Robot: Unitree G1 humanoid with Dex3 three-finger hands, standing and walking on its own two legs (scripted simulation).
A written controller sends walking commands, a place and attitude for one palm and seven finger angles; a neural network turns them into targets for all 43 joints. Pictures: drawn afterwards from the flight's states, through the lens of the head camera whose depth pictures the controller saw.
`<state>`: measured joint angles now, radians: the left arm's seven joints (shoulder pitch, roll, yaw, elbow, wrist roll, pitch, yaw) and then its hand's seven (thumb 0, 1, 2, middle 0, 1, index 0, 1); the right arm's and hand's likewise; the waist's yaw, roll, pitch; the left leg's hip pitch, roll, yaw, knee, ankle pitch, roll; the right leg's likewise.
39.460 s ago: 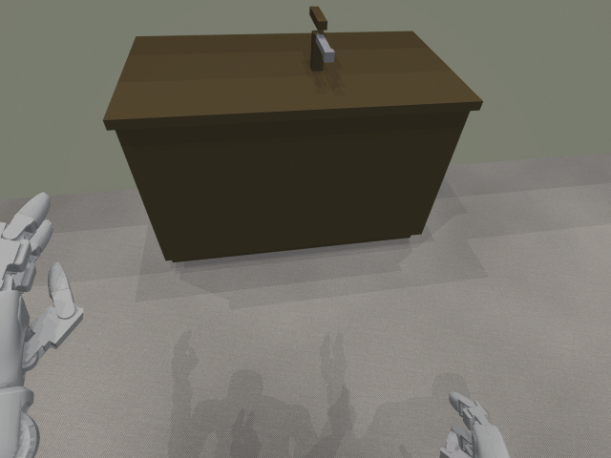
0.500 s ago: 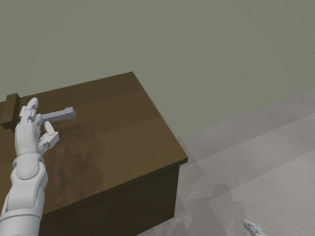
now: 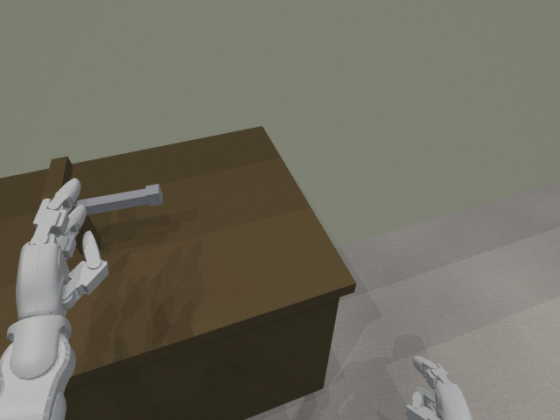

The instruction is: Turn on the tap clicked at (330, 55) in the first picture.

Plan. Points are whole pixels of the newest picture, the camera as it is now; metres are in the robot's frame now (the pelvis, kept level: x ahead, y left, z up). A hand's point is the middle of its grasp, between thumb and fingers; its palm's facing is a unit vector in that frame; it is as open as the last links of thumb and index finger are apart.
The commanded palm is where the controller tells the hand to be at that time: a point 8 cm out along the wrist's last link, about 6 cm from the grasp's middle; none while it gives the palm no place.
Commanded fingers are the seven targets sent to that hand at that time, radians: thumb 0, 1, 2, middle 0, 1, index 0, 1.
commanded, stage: draw the hand back beside the body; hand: left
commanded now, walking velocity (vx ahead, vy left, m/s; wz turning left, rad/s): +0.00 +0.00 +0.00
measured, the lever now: (154, 195) +0.48 +0.30 +0.06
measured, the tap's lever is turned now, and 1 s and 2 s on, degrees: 85 85 85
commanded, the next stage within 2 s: step back with the hand held close in 0.60 s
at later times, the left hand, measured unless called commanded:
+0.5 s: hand (75, 302) +0.19 +0.25 +0.16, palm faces +0.42 -0.84 -0.35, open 7.4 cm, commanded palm +0.15 +0.28 +0.17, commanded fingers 0.00 0.90 0.90 -0.20 -0.30 -0.20 -0.30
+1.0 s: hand (72, 309) +0.19 +0.25 +0.15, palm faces +0.33 -0.85 -0.42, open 7.4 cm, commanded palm +0.14 +0.29 +0.18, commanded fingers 0.00 0.90 0.90 -0.20 -0.30 -0.20 -0.30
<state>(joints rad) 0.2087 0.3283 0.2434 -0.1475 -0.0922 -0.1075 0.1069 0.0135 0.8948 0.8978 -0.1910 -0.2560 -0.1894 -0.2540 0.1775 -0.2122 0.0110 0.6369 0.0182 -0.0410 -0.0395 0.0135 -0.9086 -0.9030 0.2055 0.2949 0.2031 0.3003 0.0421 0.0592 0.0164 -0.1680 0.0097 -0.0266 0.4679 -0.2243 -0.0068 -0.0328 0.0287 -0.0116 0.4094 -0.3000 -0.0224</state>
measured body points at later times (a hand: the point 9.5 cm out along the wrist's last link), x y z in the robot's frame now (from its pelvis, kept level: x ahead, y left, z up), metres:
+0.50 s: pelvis +0.00 +0.00 +0.00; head -0.02 -0.02 +0.45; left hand +0.16 +0.29 +0.18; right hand +0.19 -0.22 -0.09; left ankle +0.02 +0.12 -0.74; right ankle -0.04 -0.11 -0.74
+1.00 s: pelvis -0.02 +0.01 +0.00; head -0.02 +0.00 +0.44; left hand +0.16 +0.29 +0.18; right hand +0.16 -0.22 -0.09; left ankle +0.02 +0.12 -0.74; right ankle -0.04 -0.11 -0.74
